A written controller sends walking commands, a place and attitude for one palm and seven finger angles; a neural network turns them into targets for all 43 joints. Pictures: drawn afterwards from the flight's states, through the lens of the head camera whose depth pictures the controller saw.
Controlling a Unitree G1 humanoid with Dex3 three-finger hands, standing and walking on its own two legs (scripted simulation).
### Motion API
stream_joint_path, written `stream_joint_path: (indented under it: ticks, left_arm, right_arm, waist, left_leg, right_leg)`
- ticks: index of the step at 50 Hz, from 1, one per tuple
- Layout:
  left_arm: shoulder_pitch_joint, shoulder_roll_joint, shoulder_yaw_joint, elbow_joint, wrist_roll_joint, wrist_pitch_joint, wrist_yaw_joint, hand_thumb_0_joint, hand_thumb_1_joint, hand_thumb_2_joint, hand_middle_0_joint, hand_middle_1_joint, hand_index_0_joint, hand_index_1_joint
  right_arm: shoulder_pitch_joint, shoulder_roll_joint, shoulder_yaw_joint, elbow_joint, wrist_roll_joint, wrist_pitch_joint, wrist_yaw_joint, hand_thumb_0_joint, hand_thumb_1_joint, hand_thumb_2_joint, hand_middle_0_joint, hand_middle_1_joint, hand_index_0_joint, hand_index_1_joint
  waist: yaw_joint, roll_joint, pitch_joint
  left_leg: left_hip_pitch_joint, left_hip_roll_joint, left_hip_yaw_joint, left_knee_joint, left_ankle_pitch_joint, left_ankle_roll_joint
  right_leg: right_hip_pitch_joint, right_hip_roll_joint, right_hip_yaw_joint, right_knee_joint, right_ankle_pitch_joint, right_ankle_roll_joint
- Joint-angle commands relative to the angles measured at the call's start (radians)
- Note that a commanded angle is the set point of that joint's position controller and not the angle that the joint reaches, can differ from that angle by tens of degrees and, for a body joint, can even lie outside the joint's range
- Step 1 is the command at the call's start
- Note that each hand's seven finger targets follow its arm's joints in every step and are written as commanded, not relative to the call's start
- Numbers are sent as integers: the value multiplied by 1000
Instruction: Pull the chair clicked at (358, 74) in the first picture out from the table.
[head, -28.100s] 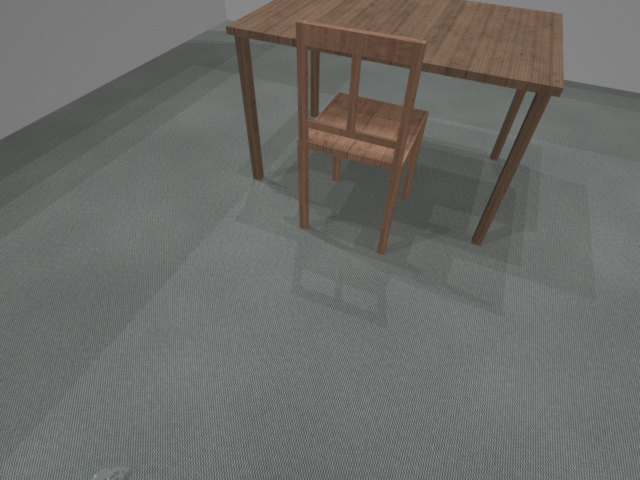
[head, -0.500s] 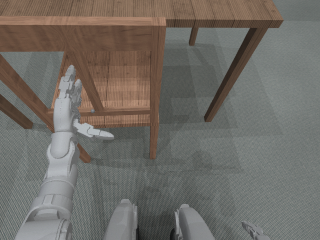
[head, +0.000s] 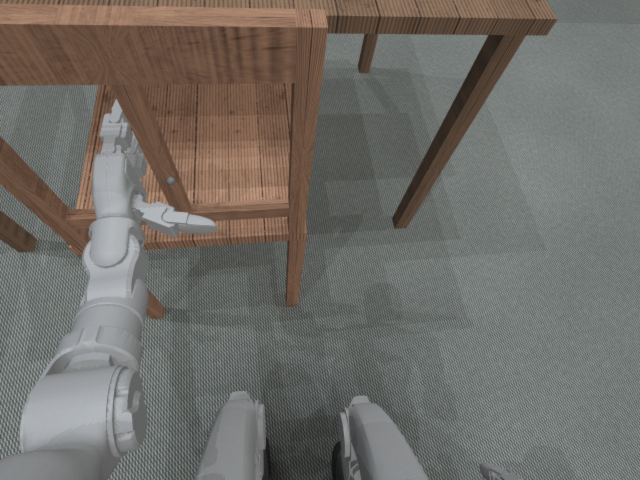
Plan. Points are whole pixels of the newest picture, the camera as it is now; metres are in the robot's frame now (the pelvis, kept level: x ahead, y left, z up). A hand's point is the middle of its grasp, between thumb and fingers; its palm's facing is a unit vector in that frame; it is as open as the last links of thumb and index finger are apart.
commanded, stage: push the fingers through the gap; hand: left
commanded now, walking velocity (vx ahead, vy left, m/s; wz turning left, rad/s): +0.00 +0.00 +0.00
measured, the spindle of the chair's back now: (159, 157) +0.51 +0.19 +0.03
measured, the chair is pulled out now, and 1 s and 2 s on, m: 0.00 0.00 0.03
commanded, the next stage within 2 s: hook a spindle and tug to test in 0.38 s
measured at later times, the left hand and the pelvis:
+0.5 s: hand (170, 173) +0.48 +0.17 +0.04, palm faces +0.06 -1.00 -0.02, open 16.9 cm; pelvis +0.01 +0.01 +0.01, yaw +0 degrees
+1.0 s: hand (175, 175) +0.48 +0.16 +0.04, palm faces +0.09 -1.00 +0.00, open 12.7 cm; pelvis +0.01 +0.00 +0.00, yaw +0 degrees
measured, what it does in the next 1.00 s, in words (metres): stands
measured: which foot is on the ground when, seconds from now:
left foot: down 0.00-1.00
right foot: down 0.00-1.00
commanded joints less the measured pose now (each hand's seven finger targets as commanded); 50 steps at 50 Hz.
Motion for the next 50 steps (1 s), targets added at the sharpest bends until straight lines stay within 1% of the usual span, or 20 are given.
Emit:
stream_joint_path:
  ticks: [1, 2, 3, 4, 9, 14, 16, 18, 20, 24, 27, 29, 31, 32, 34, 36, 39, 45, 47, 50]
  left_arm:
    - [-418, 221, 40, -230, 9, -115, 6, 0, -500, 300, -60, -80, -60, -80]
    - [-420, 205, 26, -216, 10, -111, 4, 0, -500, 300, -60, -80, -60, -80]
    - [-393, 223, 41, -199, 17, -106, 1, 0, -500, 300, -60, -80, -60, -80]
    - [-382, 190, 14, -197, 17, -97, -5, 0, -500, 300, -60, -80, -60, -80]
    - [-322, 195, 37, -150, -2, -48, -16, 0, -500, 300, -60, -80, -60, -80]
    - [-391, 221, 49, -272, -7, -100, -5, 0, -500, 300, -60, -80, -60, -80]
    - [-404, 189, 13, -319, 2, -123, 0, 0, -500, 300, -60, -80, -60, -80]
    - [-390, 180, 2, -311, 7, -125, 4, 0, -500, 300, -60, -80, -60, -80]
    - [-358, 135, -32, -268, 10, -106, 4, 0, -500, 300, -60, -80, -60, -80]
    - [-316, 127, -21, -157, 13, -55, 11, 0, -500, 300, -60, -80, -60, -80]
    - [-336, 164, 14, -147, 8, -58, 17, 0, -500, 300, -113, -244, -113, -244]
    - [-359, 192, 41, -200, 5, -87, 24, 0, -500, 300, -148, -354, -148, -354]
    - [-385, 205, 36, -286, 11, -128, 25, 0, -500, 300, -183, -464, -183, -464]
    - [-393, 177, 10, -309, 10, -141, 24, 0, -500, 300, -201, -518, -201, -518]
    - [-364, 153, -11, -289, 17, -143, 21, 0, -500, 300, -236, -628, -236, -628]
    - [-344, 133, -25, -224, 19, -122, 14, 0, -500, 300, -271, -738, -271, -738]
    - [-360, 147, -17, -130, 18, -76, 7, 0, -500, 300, -324, -902, -324, -902]
    - [-390, 185, 21, -257, -11, -110, 5, 0, -164, 444, -430, -1231, -430, -1231]
    - [-377, 172, 10, -280, -7, -123, 5, 0, -52, 492, -465, -1340, -465, -1340]
    - [-325, 181, 14, -202, 7, -105, 6, 0, 116, 564, -500, -1450, -500, -1450]
  right_arm:
    - [122, -180, -66, -62, -9, -12, -8, 0, -900, -900, 200, 300, 200, 300]
    - [124, -178, -66, -58, -9, -7, -5, 0, -900, -900, 200, 300, 200, 300]
    - [130, -180, -68, -57, -10, -1, -4, 0, -900, -900, 200, 300, 200, 300]
    - [130, -176, -67, -63, -8, 4, 0, 0, -900, -900, 200, 300, 200, 300]
    - [138, -185, -68, -80, 0, 32, 4, 0, -900, -900, 200, 300, 200, 300]
    - [133, -179, -69, -80, -3, 29, 2, 0, -900, -900, 200, 300, 200, 300]
    - [136, -176, -73, -74, -4, 26, 3, 0, -900, -900, 200, 300, 200, 300]
    - [136, -177, -75, -62, -8, 27, 6, 0, -900, -900, 200, 300, 200, 300]
    - [144, -178, -77, -58, -6, 30, 8, 0, -900, -900, 200, 300, 200, 300]
    - [138, -180, -72, -61, -5, 46, 9, 0, -900, -900, 200, 300, 200, 300]
    - [127, -181, -66, -76, -3, 47, 7, 0, -900, -900, 200, 300, 200, 300]
    - [120, -176, -66, -84, -7, 41, 6, 0, -900, -900, 200, 300, 200, 300]
    - [114, -172, -67, -88, -10, 36, 7, 0, -900, -900, 200, 300, 200, 300]
    - [110, -167, -67, -88, -11, 34, 10, 0, -900, -900, 200, 300, 200, 300]
    - [110, -166, -69, -82, -11, 34, 15, 0, -900, -900, 200, 300, 200, 300]
    - [117, -171, -72, -70, -8, 37, 14, 0, -900, -900, 200, 300, 200, 300]
    - [120, -178, -68, -66, -1, 44, 6, 0, -900, -900, 200, 300, 200, 300]
    - [114, -172, -67, -81, -6, 29, 1, 0, -900, -900, 200, 300, 200, 300]
    - [111, -165, -66, -76, -7, 27, 6, 0, -900, -900, 200, 300, 200, 300]
    - [121, -172, -66, -70, -5, 31, 8, 0, -900, -900, 200, 300, 200, 300]
  waist:
    - [-3, 128, -528]
    - [-14, 111, -525]
    - [-6, 112, -525]
    - [-9, 119, -521]
    - [-8, 52, -462]
    - [-7, 103, -513]
    - [-10, 146, -548]
    - [-11, 165, -537]
    - [-25, 143, -501]
    - [-27, 77, -418]
    - [-21, 50, -409]
    - [-7, 67, -457]
    - [5, 136, -537]
    - [0, 158, -548]
    - [-6, 145, -531]
    - [-26, 84, -487]
    - [-41, 35, -404]
    - [-9, 110, -541]
    - [-4, 129, -548]
    - [-16, 71, -481]
  left_leg:
    - [542, 3, -67, -144, 323, -20]
    - [534, 3, -64, -139, 330, -17]
    - [529, 5, -62, -139, 339, -18]
    - [520, 2, -56, -140, 334, -17]
    - [470, 3, -52, -156, 299, -12]
    - [533, 6, -56, -153, 345, -16]
    - [614, 15, -74, -157, 403, -26]
    - [632, 19, -82, -159, 407, -34]
    - [627, 18, -84, -165, 405, -32]
    - [528, 8, -71, -172, 323, -22]
    - [486, 2, -62, -169, 292, -15]
    - [490, -3, -51, -157, 309, -14]
    - [566, 3, -58, -150, 374, -23]
    - [595, 5, -62, -151, 401, -27]
    - [591, 8, -63, -147, 392, -28]
    - [541, 7, -63, -145, 349, -21]
    - [438, -2, -50, -150, 246, -10]
    - [527, -2, -47, -139, 357, -14]
    - [541, -2, -44, -137, 368, -16]
    - [476, 0, -44, -140, 324, -11]
  right_leg:
    - [81, 5, 2, -164, 247, -38]
    - [89, 6, 2, -167, 259, -36]
    - [95, 6, 2, -165, 267, -37]
    - [104, 6, 2, -169, 271, -35]
    - [125, 10, -1, -188, 261, -33]
    - [123, 12, 3, -181, 286, -35]
    - [86, 13, -6, -171, 297, -38]
    - [68, 14, -13, -171, 288, -41]
    - [59, 14, -18, -177, 286, -41]
    - [71, 10, -21, -192, 256, -35]
    - [91, 10, -10, -194, 245, -34]
    - [124, 9, 0, -189, 267, -34]
    - [116, 9, 3, -169, 300, -38]
    - [110, 10, -2, -166, 312, -40]
    - [102, 12, -4, -169, 304, -39]
    - [98, 13, -5, -177, 288, -33]
    - [108, 9, 2, -197, 236, -28]
    - [146, 9, 13, -177, 317, -34]
    - [147, 10, 12, -177, 324, -33]
    - [148, 13, 11, -179, 305, -31]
